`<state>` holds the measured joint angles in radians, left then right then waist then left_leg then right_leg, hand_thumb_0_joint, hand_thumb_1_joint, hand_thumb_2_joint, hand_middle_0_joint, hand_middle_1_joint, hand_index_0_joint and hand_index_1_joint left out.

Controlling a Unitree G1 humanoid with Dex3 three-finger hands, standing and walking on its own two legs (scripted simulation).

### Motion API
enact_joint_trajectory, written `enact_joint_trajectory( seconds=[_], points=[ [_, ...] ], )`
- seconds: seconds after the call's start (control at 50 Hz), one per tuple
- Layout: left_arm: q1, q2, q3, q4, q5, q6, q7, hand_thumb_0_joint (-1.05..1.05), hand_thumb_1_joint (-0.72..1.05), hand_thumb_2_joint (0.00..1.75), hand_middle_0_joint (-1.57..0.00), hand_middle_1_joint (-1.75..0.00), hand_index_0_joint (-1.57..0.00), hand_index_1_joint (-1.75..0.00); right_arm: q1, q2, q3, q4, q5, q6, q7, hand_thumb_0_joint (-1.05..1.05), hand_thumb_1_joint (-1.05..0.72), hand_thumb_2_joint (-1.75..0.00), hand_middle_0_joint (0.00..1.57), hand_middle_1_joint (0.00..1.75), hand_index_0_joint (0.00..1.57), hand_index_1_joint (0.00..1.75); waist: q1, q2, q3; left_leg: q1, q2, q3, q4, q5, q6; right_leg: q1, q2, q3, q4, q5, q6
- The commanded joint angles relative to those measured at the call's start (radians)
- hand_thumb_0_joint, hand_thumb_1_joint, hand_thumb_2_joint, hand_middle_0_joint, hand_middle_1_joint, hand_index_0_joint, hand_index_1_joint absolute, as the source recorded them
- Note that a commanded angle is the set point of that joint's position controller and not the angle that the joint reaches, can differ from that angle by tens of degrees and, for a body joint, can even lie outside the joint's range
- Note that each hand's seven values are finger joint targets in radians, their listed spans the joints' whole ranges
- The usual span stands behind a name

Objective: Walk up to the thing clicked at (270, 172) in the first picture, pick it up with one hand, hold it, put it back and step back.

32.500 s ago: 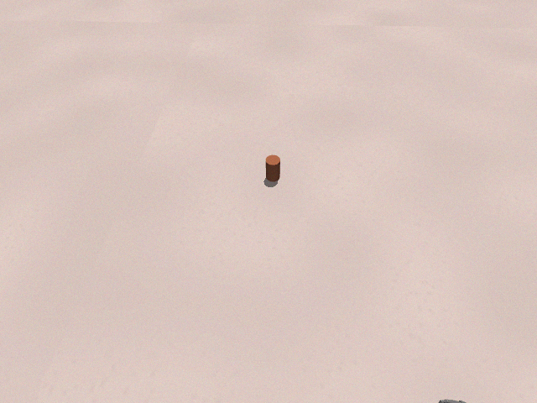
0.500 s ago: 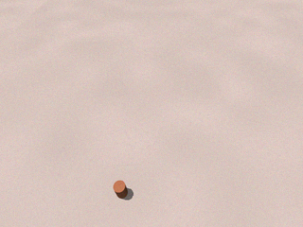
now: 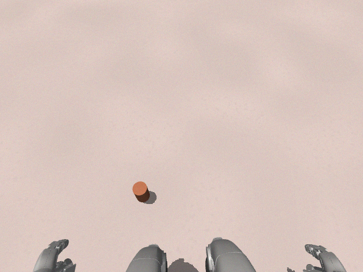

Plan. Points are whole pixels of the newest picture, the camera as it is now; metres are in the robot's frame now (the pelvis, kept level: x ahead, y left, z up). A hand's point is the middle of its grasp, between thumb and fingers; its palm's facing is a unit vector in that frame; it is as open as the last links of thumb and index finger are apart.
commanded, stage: step back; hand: left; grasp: from above
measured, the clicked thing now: (141, 192) +0.50 +0.22 -0.69
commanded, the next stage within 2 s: none
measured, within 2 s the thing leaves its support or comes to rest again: neither
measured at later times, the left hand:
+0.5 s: hand out of the picture -0.01 +0.24 -0.12, palm faces +0.01 -0.90 -0.44, open 7.4 cm
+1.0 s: hand out of the picture -0.18 +0.23 -0.13, palm faces -0.05 -0.90 -0.42, open 7.4 cm
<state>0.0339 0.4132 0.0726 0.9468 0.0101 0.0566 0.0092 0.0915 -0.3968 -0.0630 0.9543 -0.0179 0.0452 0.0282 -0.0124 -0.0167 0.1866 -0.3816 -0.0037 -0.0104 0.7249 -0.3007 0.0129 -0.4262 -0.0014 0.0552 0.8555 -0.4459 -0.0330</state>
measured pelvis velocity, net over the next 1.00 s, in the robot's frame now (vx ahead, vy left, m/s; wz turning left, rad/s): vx -0.26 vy -0.04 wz -0.05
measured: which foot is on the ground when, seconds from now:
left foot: down 0.00-0.24, up 0.26-0.58, down 0.60-0.96, up 0.98-1.00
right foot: up 0.00-0.20, down 0.22-0.62, up 0.64-0.92, down 0.94-1.00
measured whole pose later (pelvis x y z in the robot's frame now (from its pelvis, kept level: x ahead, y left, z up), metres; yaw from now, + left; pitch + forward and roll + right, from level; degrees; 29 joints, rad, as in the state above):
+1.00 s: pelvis -0.26 -0.04 +0.00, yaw -3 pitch -3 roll -1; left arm 0.20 0.36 0.08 0.88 0.03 0.02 0.00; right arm 0.07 -0.40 -0.05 0.83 -0.01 0.07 0.00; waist 0.01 0.07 0.18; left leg -0.47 0.03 -0.08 0.79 -0.36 -0.01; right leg -0.24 0.05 0.02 0.69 -0.39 -0.02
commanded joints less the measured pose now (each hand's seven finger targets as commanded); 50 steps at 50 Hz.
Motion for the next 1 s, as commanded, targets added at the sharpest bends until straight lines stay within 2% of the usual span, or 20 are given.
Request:
enact_joint_trajectory(
  seconds=[0.0,0.04,0.12,0.18,0.2,0.22,0.24,0.3,0.46,0.56,0.58,0.6,0.62,0.7,0.82,0.9,0.92,0.94,0.96,0.98],
  points=[
    [0.082,0.169,0.044,-0.066,-0.005,-0.009,0.017,0.00,0.90,0.90,-0.20,-0.30,-0.20,-0.30,-0.031,-0.279,-0.066,-0.114,-0.019,-0.031,-0.032,0.00,-0.90,-0.90,0.20,0.30,0.20,0.30,0.018,0.143,-0.203,0.013,0.322,-0.364,-0.368,0.221,0.266,-0.020,0.078,0.114,0.412,-0.133,-0.012],
    [0.159,0.172,0.045,-0.055,-0.010,-0.015,0.012,0.00,0.90,0.90,-0.20,-0.30,-0.20,-0.30,-0.061,-0.251,-0.060,-0.150,-0.018,-0.035,-0.043,0.00,-0.90,-0.90,0.20,0.30,0.20,0.30,0.054,0.170,-0.231,0.060,0.296,-0.274,-0.295,0.299,0.252,0.005,0.047,0.073,0.350,-0.094,0.008],
    [0.160,0.140,0.051,-0.086,0.007,-0.032,0.002,0.00,0.90,0.90,-0.20,-0.30,-0.20,-0.30,0.020,-0.235,-0.052,-0.142,-0.023,-0.028,-0.047,0.00,-0.90,-0.90,0.20,0.30,0.20,0.30,0.012,0.174,-0.273,0.221,0.247,-0.225,-0.208,0.388,0.214,0.063,0.016,-0.005,-0.066,-0.094,0.036],
    [0.242,0.151,0.059,-0.058,0.030,-0.056,0.014,0.00,0.90,0.90,-0.20,-0.30,-0.20,-0.30,0.008,-0.219,-0.036,-0.141,0.006,-0.006,-0.044,0.00,-0.90,-0.90,0.20,0.30,0.20,0.30,0.044,0.124,-0.252,0.051,0.172,-0.148,-0.057,0.270,0.112,0.291,-0.003,0.011,-0.474,0.246,0.016],
    [0.208,0.247,0.084,-0.081,0.042,-0.064,0.015,0.00,0.90,0.90,-0.20,-0.30,-0.20,-0.30,0.045,-0.160,-0.020,-0.145,0.014,-0.003,-0.040,0.00,-0.90,-0.90,0.20,0.30,0.20,0.30,0.009,-0.128,-0.216,-0.178,0.021,-0.079,0.096,-0.043,0.033,0.359,-0.190,0.320,-0.503,0.301,-0.041],
    [0.166,0.360,0.105,-0.124,0.034,-0.058,0.012,0.00,0.90,0.90,-0.20,-0.30,-0.20,-0.30,-0.024,-0.169,-0.031,-0.161,0.014,0.000,-0.058,0.00,-0.90,-0.90,0.20,0.30,0.20,0.30,0.072,-0.249,-0.175,-0.150,-0.090,-0.105,0.302,-0.332,0.002,0.113,-0.405,0.532,-0.556,0.369,-0.234],
    [0.118,0.339,0.100,-0.156,0.036,-0.067,0.017,0.00,0.90,0.90,-0.20,-0.30,-0.20,-0.30,-0.028,-0.204,-0.046,-0.145,0.009,0.004,-0.063,0.00,-0.90,-0.90,0.20,0.30,0.20,0.30,0.051,-0.200,-0.132,-0.099,-0.073,-0.193,0.471,-0.317,-0.004,0.027,-0.434,0.559,-0.562,0.411,-0.288],
    [0.016,0.218,0.077,-0.176,0.023,-0.065,0.022,0.00,0.90,0.90,-0.20,-0.30,-0.20,-0.30,0.077,-0.190,-0.034,-0.097,0.033,-0.007,-0.062,0.00,-0.90,-0.90,0.20,0.30,0.20,0.30,-0.033,-0.103,-0.132,-0.134,-0.133,-0.180,0.506,-0.166,-0.018,0.136,-0.217,0.193,-0.425,0.607,-0.150],
    [0.204,0.185,0.075,-0.196,0.016,-0.051,0.045,0.00,0.90,0.90,-0.20,-0.30,-0.20,-0.30,0.035,-0.172,-0.021,-0.156,0.009,-0.021,-0.064,0.00,-0.90,-0.90,0.20,0.30,0.20,0.30,0.086,-0.162,-0.249,-0.149,-0.042,-0.096,0.126,-0.236,-0.024,0.492,-0.279,0.214,-0.297,0.872,-0.205],
    [0.113,0.197,0.054,-0.238,-0.001,-0.031,0.027,0.00,0.90,0.90,-0.20,-0.30,-0.20,-0.30,0.143,-0.184,-0.048,-0.111,-0.008,-0.028,-0.046,0.00,-0.90,-0.90,0.20,0.30,0.20,0.30,0.001,-0.082,-0.271,0.197,0.007,-0.052,-0.268,0.157,0.028,0.212,-0.177,0.129,-0.218,0.556,-0.082],
    [0.127,0.170,0.049,-0.246,-0.004,-0.030,0.023,0.00,0.90,0.90,-0.20,-0.30,-0.20,-0.30,0.134,-0.245,-0.064,-0.127,-0.022,-0.029,-0.044,0.00,-0.90,-0.90,0.20,0.30,0.20,0.30,0.003,0.059,-0.273,0.254,0.172,-0.260,-0.281,0.280,0.098,0.069,-0.085,0.091,-0.120,0.329,-0.034],
    [0.079,0.159,0.051,-0.248,-0.011,-0.032,0.030,0.00,0.90,0.90,-0.20,-0.30,-0.20,-0.30,0.078,-0.329,-0.074,-0.144,-0.005,-0.025,-0.033,0.00,-0.90,-0.90,0.20,0.30,0.20,0.30,-0.017,0.266,-0.253,0.152,0.334,-0.424,-0.359,0.365,0.242,0.043,0.092,-0.050,0.059,-0.076,0.011],
    [0.033,0.175,0.065,-0.240,0.006,-0.029,0.039,0.00,0.90,0.90,-0.20,-0.30,-0.20,-0.30,0.084,-0.343,-0.082,-0.149,-0.018,-0.028,-0.033,0.00,-0.90,-0.90,0.20,0.30,0.20,0.30,-0.060,0.264,-0.221,0.079,0.402,-0.527,-0.391,0.393,0.322,0.025,0.100,0.075,0.273,-0.239,0.018],
    [0.171,0.167,0.066,-0.171,-0.011,-0.028,0.029,0.00,0.90,0.90,-0.20,-0.30,-0.20,-0.30,-0.036,-0.232,-0.045,-0.179,-0.014,-0.031,-0.051,0.00,-0.90,-0.90,0.20,0.30,0.20,0.30,0.048,0.149,-0.160,0.100,0.264,-0.241,-0.309,0.432,0.234,-0.043,0.098,0.106,0.437,-0.084,0.019],
    [0.174,0.139,0.056,-0.179,0.000,-0.042,0.018,0.00,0.90,0.90,-0.20,-0.30,-0.20,-0.30,0.030,-0.228,-0.049,-0.188,-0.015,-0.024,-0.048,0.00,-0.90,-0.90,0.20,0.30,0.20,0.30,-0.010,0.202,-0.217,0.267,0.259,-0.207,-0.241,0.472,0.245,0.026,0.037,0.006,0.026,-0.087,0.062],
    [0.289,0.144,0.063,-0.110,0.014,-0.061,0.016,0.00,0.90,0.90,-0.20,-0.30,-0.20,-0.30,-0.007,-0.241,-0.053,-0.200,0.005,0.003,-0.042,0.00,-0.90,-0.90,0.20,0.30,0.20,0.30,0.036,0.189,-0.285,0.152,0.199,-0.162,-0.138,0.305,0.146,0.281,0.037,-0.069,-0.443,0.212,0.023],
    [0.278,0.189,0.076,-0.121,0.030,-0.068,0.017,0.00,0.90,0.90,-0.20,-0.30,-0.20,-0.30,0.003,-0.200,-0.041,-0.202,0.013,0.005,-0.040,0.00,-0.90,-0.90,0.20,0.30,0.20,0.30,0.030,0.097,-0.261,-0.014,0.139,-0.144,-0.070,0.137,0.081,0.345,-0.042,0.085,-0.456,0.205,-0.009],
    [0.263,0.297,0.104,-0.142,0.032,-0.068,0.013,0.00,0.90,0.90,-0.20,-0.30,-0.20,-0.30,-0.042,-0.156,-0.032,-0.233,0.023,0.001,-0.039,0.00,-0.90,-0.90,0.20,0.30,0.20,0.30,0.058,-0.181,-0.205,-0.193,-0.061,-0.066,0.118,-0.145,0.006,0.293,-0.258,0.395,-0.520,0.220,-0.123],
    [0.198,0.376,0.115,-0.179,0.038,-0.067,0.016,0.00,0.90,0.90,-0.20,-0.30,-0.20,-0.30,-0.073,-0.182,-0.045,-0.229,0.012,0.008,-0.054,0.00,-0.90,-0.90,0.20,0.30,0.20,0.30,0.097,-0.262,-0.156,-0.128,-0.082,-0.141,0.386,-0.315,-0.020,0.056,-0.445,0.580,-0.577,0.264,-0.287],
    [0.150,0.323,0.103,-0.199,0.027,-0.071,0.021,0.00,0.90,0.90,-0.20,-0.30,-0.20,-0.30,-0.057,-0.216,-0.054,-0.215,0.017,0.015,-0.054,0.00,-0.90,-0.90,0.20,0.30,0.20,0.30,0.054,-0.155,-0.110,-0.093,-0.066,-0.237,0.517,-0.275,-0.020,-0.023,-0.422,0.509,-0.565,0.307,-0.270]
  ],
)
